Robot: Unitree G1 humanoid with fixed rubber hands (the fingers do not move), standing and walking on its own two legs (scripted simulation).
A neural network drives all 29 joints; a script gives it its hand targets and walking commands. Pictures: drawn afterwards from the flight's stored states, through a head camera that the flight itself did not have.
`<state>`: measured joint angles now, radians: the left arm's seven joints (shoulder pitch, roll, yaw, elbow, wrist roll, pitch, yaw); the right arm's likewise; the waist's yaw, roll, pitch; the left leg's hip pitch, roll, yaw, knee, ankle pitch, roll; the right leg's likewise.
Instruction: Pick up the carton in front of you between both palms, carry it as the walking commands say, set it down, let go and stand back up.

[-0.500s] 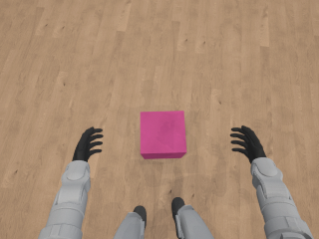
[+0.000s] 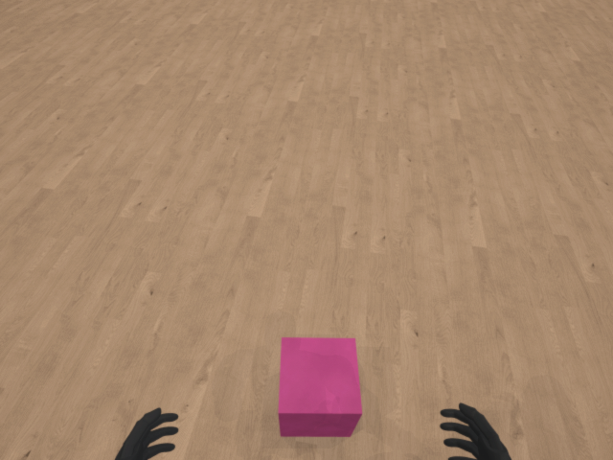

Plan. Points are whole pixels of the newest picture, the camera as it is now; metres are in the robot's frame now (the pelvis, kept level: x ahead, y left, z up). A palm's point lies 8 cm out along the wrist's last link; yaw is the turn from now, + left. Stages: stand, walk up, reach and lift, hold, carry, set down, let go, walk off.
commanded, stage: let go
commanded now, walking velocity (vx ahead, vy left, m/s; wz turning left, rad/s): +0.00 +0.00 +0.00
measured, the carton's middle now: (317, 388) +0.44 -0.05 -0.65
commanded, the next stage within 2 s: stand in 0.32 s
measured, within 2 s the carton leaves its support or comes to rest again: neither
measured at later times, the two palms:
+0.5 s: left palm out of the picture +0.13 +0.27 -0.09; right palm out of the picture +0.14 -0.27 -0.08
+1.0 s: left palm out of the picture +0.14 +0.28 -0.10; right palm out of the picture +0.16 -0.29 -0.09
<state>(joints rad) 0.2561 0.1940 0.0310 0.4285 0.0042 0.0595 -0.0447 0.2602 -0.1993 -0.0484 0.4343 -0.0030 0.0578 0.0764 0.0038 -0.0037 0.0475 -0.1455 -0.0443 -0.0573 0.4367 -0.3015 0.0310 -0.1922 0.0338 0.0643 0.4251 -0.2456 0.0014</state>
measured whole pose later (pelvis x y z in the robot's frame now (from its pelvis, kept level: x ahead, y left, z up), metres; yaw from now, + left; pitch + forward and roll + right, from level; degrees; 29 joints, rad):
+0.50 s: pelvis +0.00 +0.00 -0.01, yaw +1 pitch -1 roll -1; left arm 0.21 0.29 0.04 0.64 0.04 0.05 0.01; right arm 0.22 -0.30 -0.05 0.59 -0.04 0.05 -0.01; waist 0.00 0.01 0.02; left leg -0.16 -0.05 -0.06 0.52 -0.34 0.03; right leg -0.21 0.03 0.04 0.51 -0.29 0.00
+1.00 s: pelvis +0.02 -0.01 +0.00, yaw +2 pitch +0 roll +0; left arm 0.15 0.32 0.03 0.80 0.04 0.00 0.03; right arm 0.16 -0.34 -0.03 0.76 -0.03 0.00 -0.03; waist 0.00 0.01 0.02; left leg -0.13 -0.03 -0.08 0.47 -0.34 0.01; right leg -0.18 0.03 0.02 0.47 -0.30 -0.02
